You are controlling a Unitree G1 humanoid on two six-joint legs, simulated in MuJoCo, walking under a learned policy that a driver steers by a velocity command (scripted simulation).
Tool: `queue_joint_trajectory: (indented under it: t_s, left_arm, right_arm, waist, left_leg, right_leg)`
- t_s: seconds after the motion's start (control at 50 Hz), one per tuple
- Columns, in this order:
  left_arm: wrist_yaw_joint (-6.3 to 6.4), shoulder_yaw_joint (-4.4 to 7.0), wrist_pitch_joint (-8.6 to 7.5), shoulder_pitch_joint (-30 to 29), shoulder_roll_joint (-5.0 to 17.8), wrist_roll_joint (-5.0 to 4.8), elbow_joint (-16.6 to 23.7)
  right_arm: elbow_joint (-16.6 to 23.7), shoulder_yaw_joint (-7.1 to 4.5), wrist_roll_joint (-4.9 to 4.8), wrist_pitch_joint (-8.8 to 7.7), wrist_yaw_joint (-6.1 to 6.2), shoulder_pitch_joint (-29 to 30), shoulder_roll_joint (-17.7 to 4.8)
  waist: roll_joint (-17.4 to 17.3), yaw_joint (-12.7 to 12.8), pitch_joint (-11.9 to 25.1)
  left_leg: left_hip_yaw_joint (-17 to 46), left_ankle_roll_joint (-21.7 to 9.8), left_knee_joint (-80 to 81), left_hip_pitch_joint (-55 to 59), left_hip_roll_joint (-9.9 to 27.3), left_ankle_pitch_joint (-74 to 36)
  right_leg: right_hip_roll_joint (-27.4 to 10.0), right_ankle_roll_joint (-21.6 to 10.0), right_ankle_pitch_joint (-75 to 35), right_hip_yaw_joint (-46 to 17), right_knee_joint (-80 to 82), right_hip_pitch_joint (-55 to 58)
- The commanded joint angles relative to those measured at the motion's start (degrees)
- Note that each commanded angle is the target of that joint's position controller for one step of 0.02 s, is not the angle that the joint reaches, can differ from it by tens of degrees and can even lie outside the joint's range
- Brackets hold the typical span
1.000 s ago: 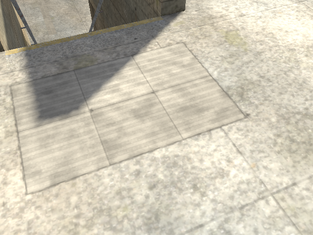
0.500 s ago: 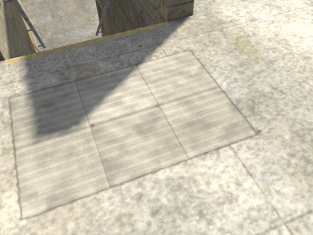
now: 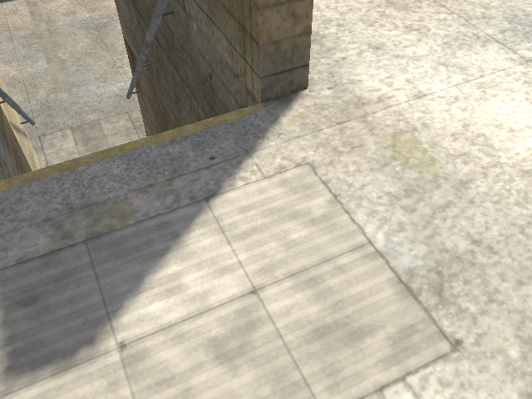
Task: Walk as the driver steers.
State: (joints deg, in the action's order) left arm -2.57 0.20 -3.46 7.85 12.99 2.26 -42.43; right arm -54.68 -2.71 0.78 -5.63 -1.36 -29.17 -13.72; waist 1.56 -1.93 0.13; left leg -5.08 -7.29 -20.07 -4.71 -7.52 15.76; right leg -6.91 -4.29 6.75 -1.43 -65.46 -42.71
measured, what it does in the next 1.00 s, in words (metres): walks ahead, turning left: right foot, then left foot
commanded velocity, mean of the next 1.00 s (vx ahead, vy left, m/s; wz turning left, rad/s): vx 0.99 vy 0.00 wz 0.51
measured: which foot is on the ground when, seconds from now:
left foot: down 0.00-0.22, up 0.24-0.68, down 0.70-1.00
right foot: up 0.00-0.22, down 0.24-0.70, up 0.72-1.00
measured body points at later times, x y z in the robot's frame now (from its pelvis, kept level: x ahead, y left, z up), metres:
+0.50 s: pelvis +0.48 -0.03 +0.00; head +0.49 -0.02 +0.45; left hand +0.40 +0.23 -0.14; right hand +0.65 -0.27 -0.11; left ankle +0.58 +0.13 -0.64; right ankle +0.40 -0.10 -0.74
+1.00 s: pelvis +0.94 +0.09 +0.00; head +0.97 +0.11 +0.45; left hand +1.07 +0.40 -0.05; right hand +1.05 -0.18 -0.12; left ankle +0.83 +0.07 -0.74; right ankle +1.23 +0.01 -0.67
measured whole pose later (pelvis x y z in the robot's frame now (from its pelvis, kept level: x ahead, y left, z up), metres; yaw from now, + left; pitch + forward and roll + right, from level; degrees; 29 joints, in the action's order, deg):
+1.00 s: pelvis +0.94 +0.09 +0.00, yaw +33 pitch +2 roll +0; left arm -0.8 -1.6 -3.8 -2.3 13.9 3.0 -34.7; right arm -51.1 -4.1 -0.3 -4.1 -0.7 -27.1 -16.9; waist 0.0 -6.2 -2.2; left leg 10.3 -10.2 -20.0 -1.2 -11.6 18.0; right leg -7.6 2.7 1.1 -5.3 -43.3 -42.4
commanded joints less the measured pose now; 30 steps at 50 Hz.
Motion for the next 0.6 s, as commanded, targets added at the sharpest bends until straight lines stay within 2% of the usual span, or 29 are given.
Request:
queue_joint_trajectory:
  t_s: [0.02,0.04,0.08,0.12,0.14,0.18,0.2,0.22,0.24,0.26,0.28,0.3,0.32,0.34,0.36,0.38,0.42,0.44,0.48,0.52,0.56,0.6]
  left_arm:
    - [-0.46,0.12,-0.42,-6.21,3.42,-0.37,4.36]
    - [-0.86,-0.43,-0.74,-8.54,2.27,-0.66,5.22]
    - [-1.24,-0.63,-0.95,-12.46,2.28,-1.15,5.71]
    - [-0.96,-0.57,-1.03,-14.84,2.98,-1.18,6.0]
    - [-0.65,-0.4,-1.14,-14.86,3.5,-0.98,6.08]
    - [0.25,0.53,-1.11,-10.83,5.85,-0.59,5.17]
    - [0.92,1.42,-1.11,-3.22,7.91,-0.73,3.15]
    - [1.79,2.56,-1.06,8.81,9.98,-0.94,-0.77]
    - [2.88,3.88,-0.89,20.44,12.83,-0.08,-4.06]
    - [3.44,5.69,-0.98,22.8,18.45,2.24,-4.49]
    - [2.03,5.61,-0.96,21.5,14.89,1.05,-4.48]
    - [1.71,5.2,-1.5,15.45,12.01,0.52,-5.06]
    - [1.41,4.57,-2.12,12.32,8.5,0.4,-5.32]
    - [1.45,4.09,-2.58,10.67,6.58,0.68,-5.86]
    - [1.72,3.33,-2.92,10.79,4.48,0.46,-6.98]
    - [1.7,2.87,-3.44,11.44,3.37,-0.01,-8.05]
    - [1.4,3.01,-4.6,12.12,4.33,-1.34,-9.46]
    - [1.2,2.98,-5.0,12.26,4.52,-1.38,-9.63]
    - [0.92,2.66,-5.64,12.65,4.25,-1.14,-9.96]
    - [1.25,2.32,-6.06,14.26,4.75,-1.47,-10.42]
    - [2.19,2.2,-6.1,16.92,6.2,-1.88,-11.32]
    - [3.63,2.35,-5.54,18.03,8.74,-1.85,-11.02]
  right_arm:
    - [4.39,-0.51,-1.16,-2.29,-0.36,3.56,-5.09]
    - [4.13,-0.6,-1.45,-2.67,-0.2,2.29,-5.78]
    - [2.71,-0.39,-1.93,-3.02,0.22,-0.8,-6.26]
    - [1.41,-0.19,-1.34,-2.7,0.65,-3.09,-7.08]
    - [1.12,-0.21,-0.88,-2.45,0.92,-3.08,-8.25]
    - [0.27,-0.53,0.4,-1.41,2.05,-3.01,-10.87]
    - [-0.12,-0.82,1.33,-0.52,2.72,-2.25,-12.12]
    - [0.1,-1.16,1.95,0.39,3.15,0.04,-13.16]
    - [1.17,-1.03,2.08,0.54,3.15,2.65,-11.94]
    - [3.94,1.22,-0.37,-0.17,1.42,-3.37,-1.4]
    - [3.99,0.73,-1.89,-1.23,1.4,-1.98,-5.17]
    - [6.23,0.38,-2.09,-1.39,1.85,6.66,-6.78]
    - [6.76,0.64,-1.78,-1.4,1.56,9.2,-6.44]
    - [6.44,0.8,-1.17,-0.66,1.05,9.95,-5.36]
    - [6.52,1.03,-0.09,0.52,0.26,8.61,-4.18]
    - [6.35,1.23,0.5,1.7,-0.49,7.88,-2.83]
    - [8.25,1.44,0.85,3.22,-1.34,11.73,-1.78]
    - [9.62,1.54,0.77,3.52,-1.56,15.02,-1.84]
    - [11.69,1.9,0.13,3.4,-1.83,20.26,-1.47]
    - [13.2,2.16,-0.25,2.91,-2.29,24.72,-1.72]
    - [14.63,2.55,-0.16,2.42,-2.83,29.24,-1.56]
    - [14.05,2.22,0.23,2.22,-3.07,28.52,-3.17]
  waist:
    - [0.16,1.83,-9.97]
    - [-1.35,1.03,-9.82]
    - [-0.82,-0.5,-10.07]
    - [-1.8,-1.62,-9.12]
    - [-3.5,-1.28,-7.54]
    - [-7.63,1.78,-2.12]
    - [-9.22,5.74,2.16]
    - [-9.5,11.3,7.75]
    - [-8.3,16.06,13.15]
    - [9.52,9.3,20.36]
    - [7.03,10.23,24.58]
    - [2.76,8.4,11.55]
    - [-2.0,6.63,5.58]
    - [-3.82,4.36,1.64]
    - [-2.37,2.05,-0.43]
    - [-0.59,0.74,-1.72]
    - [0.28,-0.4,-5.52]
    - [0.07,-0.17,-6.9]
    - [0.85,0.35,-8.8]
    - [-0.1,1.11,-9.3]
    - [-0.5,2.07,-10.12]
    - [1.9,1.01,-7.19]
  left_leg:
    - [10.16,-4.26,19.45,-12.2,12.2,-7.13]
    - [9.45,-3.59,20.59,-12.69,12.86,-11.82]
    - [7.2,-2.41,22.6,-6.74,13.66,-23.9]
    - [5.13,-1.19,20.21,3.71,14.2,-38.15]
    - [4.6,-0.72,17.18,8.17,14.96,-48.79]
    - [4.29,0.26,6.31,16.01,17.16,-71.48]
    - [4.42,0.45,-3.81,17.04,18.24,-76.79]
    - [3.65,0.28,-17.85,14.63,18.36,-74.93]
    - [3.26,-0.22,-35.04,2.64,16.6,-60.31]
    - [3.78,1.81,-61.2,-24.61,6.88,-9.53]
    - [11.22,0.03,-68.28,-34.31,3.42,9.18]
    - [11.28,-0.94,-65.53,-38.51,8.16,1.21]
    - [10.72,-1.05,-61.51,-36.71,10.34,-2.38]
    - [10.96,-0.94,-58.79,-34.42,12.2,-3.11]
    - [11.06,-0.28,-57.23,-31.66,13.21,-3.49]
    - [11.01,0.33,-56.11,-30.51,14.28,-3.49]
    - [9.89,1.25,-53.9,-34.31,15.64,-6.06]
    - [8.5,1.44,-51.32,-35.53,15.53,-9.14]
    - [4.99,1.24,-43.47,-35.45,14.3,-16.63]
    - [0.51,0.46,-34.11,-33.55,12.66,-22.6]
    - [-3.43,-0.87,-24.82,-31.29,10.66,-26.39]
    - [-6.81,-2.44,-20.11,-27.21,6.67,-26.66]
  right_leg:
    - [-0.84,1.01,-11.63,3.29,14.05,2.08]
    - [-0.53,0.6,-16.23,4.27,19.45,6.15]
    - [1.7,-0.62,-21.19,6.96,26.91,9.47]
    - [4.15,-1.78,-20.05,8.99,32.41,9.28]
    - [5.93,-2.44,-17.72,9.72,34.11,10.86]
    - [10.45,-3.64,-7.91,10.66,34.56,15.74]
    - [11.74,-4.68,-3.2,9.4,34.72,22.85]
    - [11.81,-5.9,-0.3,8.35,36.58,34.08]
    - [5.73,-7.72,6.82,2.61,33.85,49.73]
    - [-13.09,-15.34,20.84,-26.62,34.23,70.64]
    - [-16.18,-16.22,29.35,-45.62,45.94,72.13]
    - [-13.12,-12.71,27.0,-34.16,49.26,61.44]
    - [-12.0,-10.89,20.88,-26.71,51.57,51.38]
    - [-9.88,-8.53,16.32,-20.4,53.44,43.94]
    - [-8.07,-6.47,13.88,-15.28,55.28,37.9]
    - [-7.08,-5.04,12.92,-11.51,57.09,34.42]
    - [-5.73,-3.01,6.6,-3.93,59.85,31.42]
    - [-4.2,-1.7,1.83,0.76,60.94,30.17]
    - [-0.51,0.39,-9.98,9.03,61.72,28.76]
    - [0.61,1.79,-21.94,13.86,61.74,30.55]
    - [-0.47,2.91,-31.99,16.09,62.23,35.37]
    - [-2.08,4.14,-52.13,17.56,57.03,43.34]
